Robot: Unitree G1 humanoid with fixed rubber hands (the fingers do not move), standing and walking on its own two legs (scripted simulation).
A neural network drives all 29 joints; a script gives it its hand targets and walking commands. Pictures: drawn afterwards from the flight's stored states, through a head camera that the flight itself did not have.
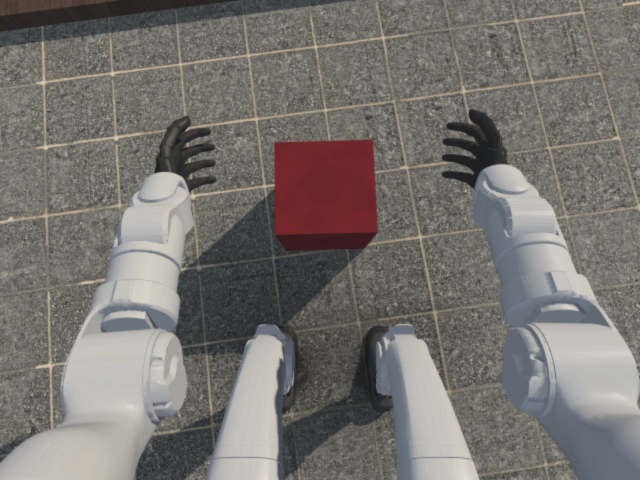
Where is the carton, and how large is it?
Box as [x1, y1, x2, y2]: [274, 140, 377, 250]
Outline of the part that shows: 372,140 274,142 275,235 286,250 364,248 377,232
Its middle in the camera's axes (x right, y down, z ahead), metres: +0.02 -0.08 +0.93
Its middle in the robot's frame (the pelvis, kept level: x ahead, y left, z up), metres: +0.53 +0.01 -0.53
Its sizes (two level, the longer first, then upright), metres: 0.210 0.200 0.250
